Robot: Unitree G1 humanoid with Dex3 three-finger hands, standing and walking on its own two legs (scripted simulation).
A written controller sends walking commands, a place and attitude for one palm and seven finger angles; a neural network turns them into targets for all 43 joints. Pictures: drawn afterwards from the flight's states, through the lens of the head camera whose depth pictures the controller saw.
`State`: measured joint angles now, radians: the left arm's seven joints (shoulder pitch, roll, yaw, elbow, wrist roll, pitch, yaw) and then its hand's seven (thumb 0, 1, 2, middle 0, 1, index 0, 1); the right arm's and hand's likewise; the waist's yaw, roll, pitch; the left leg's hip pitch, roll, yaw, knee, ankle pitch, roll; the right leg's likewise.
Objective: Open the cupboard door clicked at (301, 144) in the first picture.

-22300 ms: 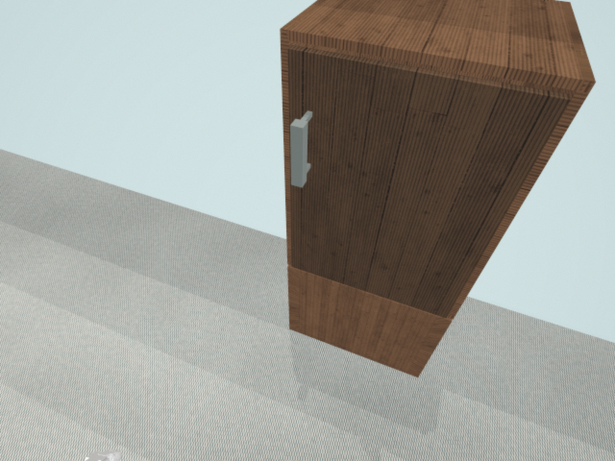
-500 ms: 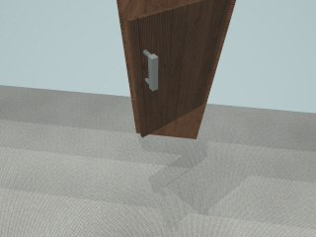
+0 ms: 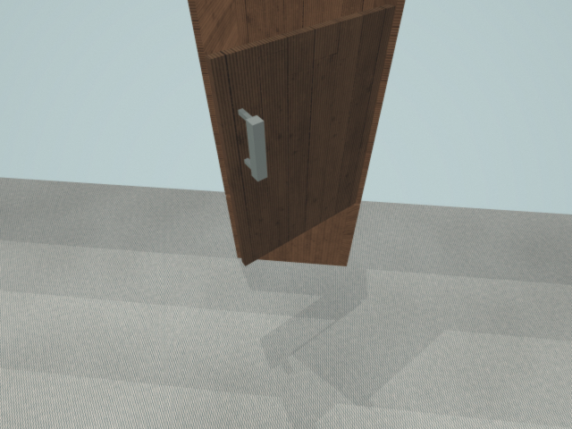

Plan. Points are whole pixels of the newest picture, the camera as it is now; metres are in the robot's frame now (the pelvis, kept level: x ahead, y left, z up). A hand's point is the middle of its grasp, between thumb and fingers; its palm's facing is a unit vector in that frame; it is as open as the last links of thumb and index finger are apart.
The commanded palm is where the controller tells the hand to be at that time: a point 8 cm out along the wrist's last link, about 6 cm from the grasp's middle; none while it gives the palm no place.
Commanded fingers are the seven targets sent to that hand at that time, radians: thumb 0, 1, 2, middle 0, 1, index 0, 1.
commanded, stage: look to check the result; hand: left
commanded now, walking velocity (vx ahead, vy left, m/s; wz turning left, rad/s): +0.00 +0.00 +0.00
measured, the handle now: (251, 144) +0.60 +0.10 +0.06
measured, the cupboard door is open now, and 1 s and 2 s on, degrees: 41 41 41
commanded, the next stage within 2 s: walk to a spot facing it in 0.62 s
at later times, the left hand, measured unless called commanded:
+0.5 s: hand out of the picture -0.01 +0.16 -0.17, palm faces +0.06 -0.98 -0.19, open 7.4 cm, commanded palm none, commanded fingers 0.00 0.90 0.90 -0.20 -0.30 -0.20 -0.30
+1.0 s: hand out of the picture +0.02 +0.19 -0.18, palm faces -0.01 -0.98 -0.21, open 7.4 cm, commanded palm none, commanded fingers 0.00 0.90 0.90 -0.20 -0.30 -0.20 -0.30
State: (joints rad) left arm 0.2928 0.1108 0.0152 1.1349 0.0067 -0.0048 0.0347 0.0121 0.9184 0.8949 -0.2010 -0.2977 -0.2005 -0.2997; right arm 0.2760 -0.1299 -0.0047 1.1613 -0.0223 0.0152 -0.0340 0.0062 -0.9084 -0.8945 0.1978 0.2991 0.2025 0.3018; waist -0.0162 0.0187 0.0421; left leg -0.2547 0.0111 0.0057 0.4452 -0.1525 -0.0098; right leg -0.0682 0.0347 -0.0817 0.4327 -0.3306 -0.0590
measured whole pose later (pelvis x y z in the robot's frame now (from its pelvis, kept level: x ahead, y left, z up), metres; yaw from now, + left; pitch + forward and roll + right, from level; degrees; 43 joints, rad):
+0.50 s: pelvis +0.02 -0.01 +0.00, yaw +0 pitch -2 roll +0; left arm 0.31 0.12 0.02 1.14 0.01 0.00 0.04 0.00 0.90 0.90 -0.20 -0.30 -0.20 -0.30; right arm 0.23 -0.15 -0.01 1.15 -0.02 0.01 -0.05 0.01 -0.91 -0.89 0.20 0.30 0.20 0.30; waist 0.00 0.01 0.06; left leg -0.23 0.02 0.01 0.45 -0.18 -0.02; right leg -0.02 0.04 -0.08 0.40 -0.34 -0.06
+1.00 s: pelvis +0.01 +0.01 -0.01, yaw -5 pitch -2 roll +0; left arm 0.29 0.15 0.07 1.08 0.02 0.05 0.02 0.00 0.90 0.89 -0.20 -0.30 -0.20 -0.30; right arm 0.21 -0.17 -0.04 1.09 -0.02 0.04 -0.05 0.01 -0.91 -0.89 0.20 0.30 0.20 0.30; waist 0.00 0.01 0.08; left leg -0.28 0.06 0.08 0.56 -0.25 -0.01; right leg -0.10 0.06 0.00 0.50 -0.37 -0.06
